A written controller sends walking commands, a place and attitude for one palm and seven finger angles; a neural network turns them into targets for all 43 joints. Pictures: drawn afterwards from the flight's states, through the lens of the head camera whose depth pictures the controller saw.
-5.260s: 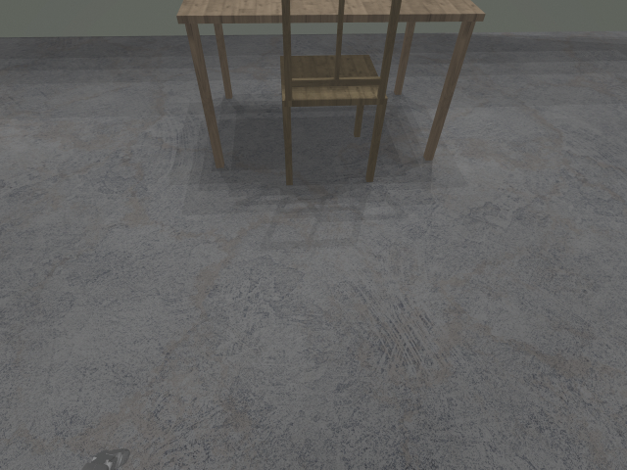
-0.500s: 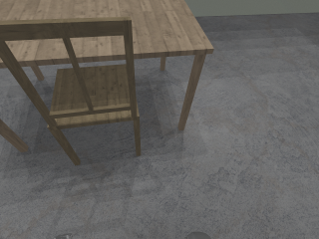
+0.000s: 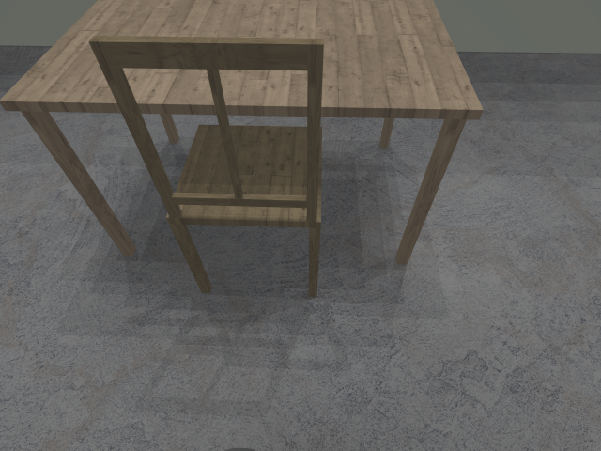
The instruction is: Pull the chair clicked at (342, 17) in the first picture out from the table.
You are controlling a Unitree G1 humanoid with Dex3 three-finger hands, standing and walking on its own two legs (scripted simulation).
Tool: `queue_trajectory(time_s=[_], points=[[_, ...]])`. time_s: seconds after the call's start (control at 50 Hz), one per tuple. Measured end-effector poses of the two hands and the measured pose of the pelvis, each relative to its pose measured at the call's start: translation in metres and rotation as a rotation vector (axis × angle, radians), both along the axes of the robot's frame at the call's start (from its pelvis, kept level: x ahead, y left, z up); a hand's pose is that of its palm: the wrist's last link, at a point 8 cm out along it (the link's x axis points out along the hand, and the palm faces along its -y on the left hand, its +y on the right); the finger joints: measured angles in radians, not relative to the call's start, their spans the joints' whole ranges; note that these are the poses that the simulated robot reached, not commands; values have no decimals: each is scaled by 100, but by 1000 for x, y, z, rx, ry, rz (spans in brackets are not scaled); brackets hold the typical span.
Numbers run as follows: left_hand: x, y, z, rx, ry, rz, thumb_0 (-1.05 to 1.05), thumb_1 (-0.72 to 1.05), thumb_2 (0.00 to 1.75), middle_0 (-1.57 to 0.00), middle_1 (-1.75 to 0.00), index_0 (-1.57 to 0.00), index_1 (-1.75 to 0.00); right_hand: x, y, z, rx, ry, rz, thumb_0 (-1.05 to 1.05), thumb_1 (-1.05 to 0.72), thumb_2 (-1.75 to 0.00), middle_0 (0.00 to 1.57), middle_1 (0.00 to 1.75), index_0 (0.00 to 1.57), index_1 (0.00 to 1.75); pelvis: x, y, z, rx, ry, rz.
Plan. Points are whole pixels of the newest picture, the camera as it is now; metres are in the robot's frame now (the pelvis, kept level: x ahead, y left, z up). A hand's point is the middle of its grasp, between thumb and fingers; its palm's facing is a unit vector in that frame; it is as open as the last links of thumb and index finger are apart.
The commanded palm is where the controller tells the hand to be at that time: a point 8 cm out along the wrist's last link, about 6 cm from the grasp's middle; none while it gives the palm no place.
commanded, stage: take the last steps up to it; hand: left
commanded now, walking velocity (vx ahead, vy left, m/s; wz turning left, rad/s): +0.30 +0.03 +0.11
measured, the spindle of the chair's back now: (227, 142) +0.72 +0.21 -0.06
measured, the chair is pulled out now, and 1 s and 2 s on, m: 0.00 0.00 0.00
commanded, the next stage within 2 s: come to a stop and stand still in 0.74 s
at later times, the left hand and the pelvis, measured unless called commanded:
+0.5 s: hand (186, 414) +0.19 +0.20 -0.18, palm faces +0.01 -0.98 -0.20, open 7.4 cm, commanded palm none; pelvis +0.13 +0.02 -0.01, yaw +1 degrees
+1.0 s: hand (210, 369) +0.27 +0.18 -0.19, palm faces +0.11 -0.98 -0.15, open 7.3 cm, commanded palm none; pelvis +0.28 +0.02 -0.01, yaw +1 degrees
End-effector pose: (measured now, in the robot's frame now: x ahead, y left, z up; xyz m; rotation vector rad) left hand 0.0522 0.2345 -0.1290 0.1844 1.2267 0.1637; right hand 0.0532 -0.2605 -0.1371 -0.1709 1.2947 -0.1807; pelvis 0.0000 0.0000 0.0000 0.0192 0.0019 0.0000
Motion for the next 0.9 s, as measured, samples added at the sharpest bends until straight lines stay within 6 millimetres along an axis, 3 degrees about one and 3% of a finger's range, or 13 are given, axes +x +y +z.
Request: queue_trajectory(time_s=[0.12, 0.16, 0.22, 0.36, 0.46, 0.54, 0.62, 0.72, 0.8, 0.9], points=[[-46, 39, -27, -29, 126, 87, 0, 91, 90, -20, -30, -20, -30, 27, 32, 5, -37, -68, 77, 1, -91, -89, 20, 30, 20, 30, 11, 25, -11, -21, 5, 21], [-50, 47, -26, -28, 168, 89, 0, 91, 90, -20, -30, -20, -30, 26, 43, 10, -35, -72, 74, 1, -91, -89, 20, 30, 20, 30, 19, 29, -7, -22, 2, 15], [-40, 55, -19, -32, 178, 88, 1, 91, 90, -19, -30, -20, -30, 19, 56, 13, -23, -40, 59, 0, -91, -89, 20, 30, 20, 30, 33, 34, 0, -29, 1, 26], [26, 52, -11, -30, 107, 73, 1, 91, 90, -19, -30, -20, -30, -2, 77, 2, 42, 112, 13, 1, -90, -89, 20, 30, 21, 30, 73, 35, 2, -16, 0, 39], [100, 31, -14, -32, 53, 18, 1, 91, 90, -19, -30, -20, -30, -5, 74, -13, 77, 207, -47, 1, -90, -89, 20, 30, 21, 30, 111, 24, -8, 0, -2, 24], [163, 8, -21, -22, -29, -18, 0, 91, 90, -19, -30, -20, -30, 8, 59, -31, 97, 274, -80, 1, -90, -89, 20, 30, 21, 30, 148, 8, -23, -6, -12, 16], [190, -9, -15, -32, -77, 14, 0, 91, 90, -19, -30, -20, -30, 53, 40, -28, 88, 255, -64, 1, -91, -89, 20, 30, 20, 30, 173, -3, -17, -14, -24, 33], [198, -10, -2, -6, -28, 51, -1, 94, 90, -20, -30, -20, -30, 140, 24, -14, 59, 107, -22, 1, -91, -89, 20, 30, 20, 30, 203, -8, -2, -16, -6, 36], [200, -9, -1, -12, 35, 48, -1, 94, 90, -20, -30, -20, -30, 203, 26, -6, 58, 2, 1, 1, -91, -89, 19, 30, 20, 30, 226, -5, 4, -19, 5, 30], [202, -7, -10, -53, 95, 84, 0, 93, 90, -20, -30, -20, -30, 264, 42, -1, 51, -65, 47, 0, -92, -89, 19, 30, 20, 30, 255, 7, 3, -35, -3, 23]])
